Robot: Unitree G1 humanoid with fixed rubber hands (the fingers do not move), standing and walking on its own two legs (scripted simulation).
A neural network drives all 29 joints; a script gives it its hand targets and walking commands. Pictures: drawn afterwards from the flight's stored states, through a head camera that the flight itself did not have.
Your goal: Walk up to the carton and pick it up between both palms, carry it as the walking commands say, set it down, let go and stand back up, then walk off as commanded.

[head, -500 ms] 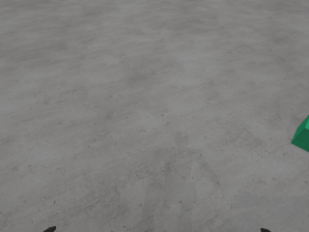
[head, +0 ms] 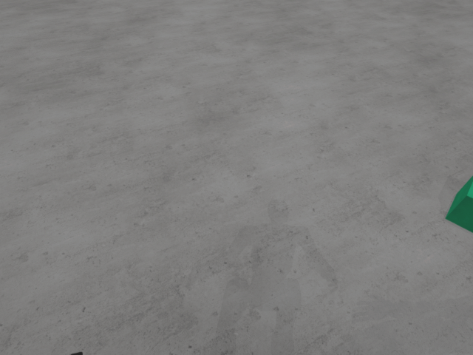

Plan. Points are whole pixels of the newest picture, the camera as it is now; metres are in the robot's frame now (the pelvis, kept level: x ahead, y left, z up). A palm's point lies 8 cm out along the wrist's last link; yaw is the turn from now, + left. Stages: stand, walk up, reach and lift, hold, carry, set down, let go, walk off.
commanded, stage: walk up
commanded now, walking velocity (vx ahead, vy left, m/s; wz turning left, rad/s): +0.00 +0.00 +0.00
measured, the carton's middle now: out of the picture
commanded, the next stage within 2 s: none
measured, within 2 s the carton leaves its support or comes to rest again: neither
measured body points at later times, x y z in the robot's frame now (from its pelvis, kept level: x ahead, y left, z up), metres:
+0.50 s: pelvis +0.06 -0.09 -0.03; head +0.06 -0.10 +0.42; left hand +0.30 +0.20 -0.08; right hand +0.06 -0.49 -0.10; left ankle +0.02 +0.10 -0.70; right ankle +0.08 -0.23 -0.75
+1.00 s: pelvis +0.22 -0.19 -0.01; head +0.25 -0.19 +0.44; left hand +0.58 -0.09 -0.09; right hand -0.02 -0.49 -0.06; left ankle +0.24 -0.06 -0.75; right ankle +0.19 -0.37 -0.72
